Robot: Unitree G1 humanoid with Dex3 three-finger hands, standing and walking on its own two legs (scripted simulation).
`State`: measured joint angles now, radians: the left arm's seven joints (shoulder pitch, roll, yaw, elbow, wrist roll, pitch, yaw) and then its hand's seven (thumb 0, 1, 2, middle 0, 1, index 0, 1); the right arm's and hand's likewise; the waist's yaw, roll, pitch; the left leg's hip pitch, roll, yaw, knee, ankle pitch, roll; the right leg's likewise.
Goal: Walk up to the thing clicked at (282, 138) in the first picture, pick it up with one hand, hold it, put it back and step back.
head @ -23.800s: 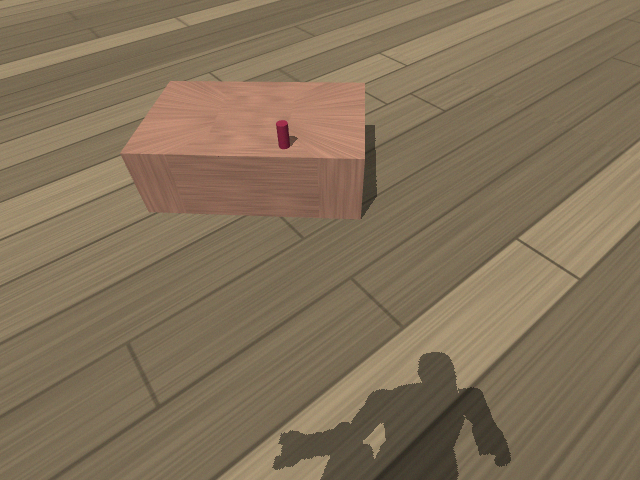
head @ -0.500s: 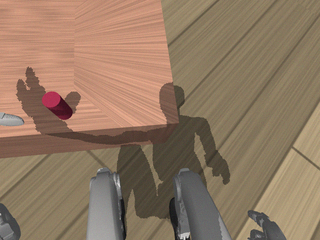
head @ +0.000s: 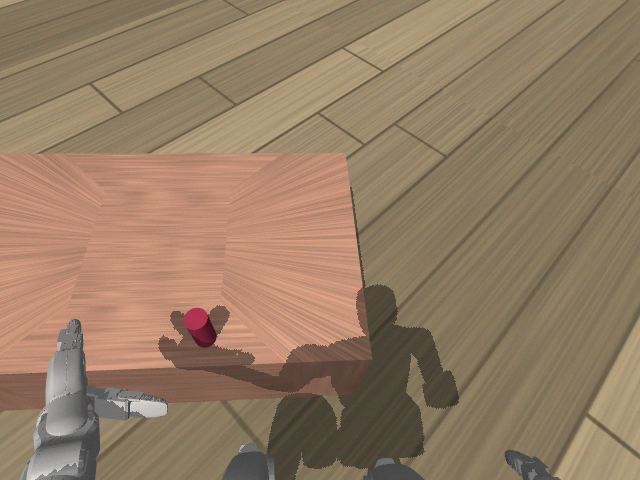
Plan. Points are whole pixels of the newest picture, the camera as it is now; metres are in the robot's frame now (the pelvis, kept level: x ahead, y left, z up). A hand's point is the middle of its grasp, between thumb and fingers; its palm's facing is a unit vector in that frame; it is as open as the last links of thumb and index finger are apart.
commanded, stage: home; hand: left
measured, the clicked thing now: (201, 328) +0.44 +0.22 -0.32
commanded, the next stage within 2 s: none
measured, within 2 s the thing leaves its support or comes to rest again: neither
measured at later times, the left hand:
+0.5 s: hand (173, 478) +0.17 +0.17 -0.03, palm faces +0.17 -0.95 -0.28, open 17.6 cm
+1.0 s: hand (184, 467) +0.18 +0.16 -0.03, palm faces +0.13 -0.95 -0.30, open 17.6 cm
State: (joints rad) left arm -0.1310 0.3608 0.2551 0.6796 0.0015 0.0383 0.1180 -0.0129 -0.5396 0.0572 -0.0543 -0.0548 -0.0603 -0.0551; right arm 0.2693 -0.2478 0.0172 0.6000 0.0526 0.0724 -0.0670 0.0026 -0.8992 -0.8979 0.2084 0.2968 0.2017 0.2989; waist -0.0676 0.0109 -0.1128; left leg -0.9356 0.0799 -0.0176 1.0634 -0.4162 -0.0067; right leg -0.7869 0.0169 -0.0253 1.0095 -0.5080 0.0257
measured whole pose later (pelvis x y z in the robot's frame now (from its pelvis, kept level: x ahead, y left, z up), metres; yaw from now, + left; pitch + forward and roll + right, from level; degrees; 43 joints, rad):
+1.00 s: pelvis +0.01 -0.03 +0.02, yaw +2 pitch +7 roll -1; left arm 0.45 0.21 -0.01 0.05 -0.02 0.19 0.14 -0.01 -0.57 0.04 -0.05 -0.05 -0.06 -0.05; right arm 0.28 -0.23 0.01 0.51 0.02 -0.08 -0.15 0.01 -0.90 -0.90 0.21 0.30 0.20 0.30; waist -0.03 0.04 -0.09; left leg -0.64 0.07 -0.01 0.90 -0.38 -0.04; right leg -0.52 0.01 -0.03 0.90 -0.50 -0.01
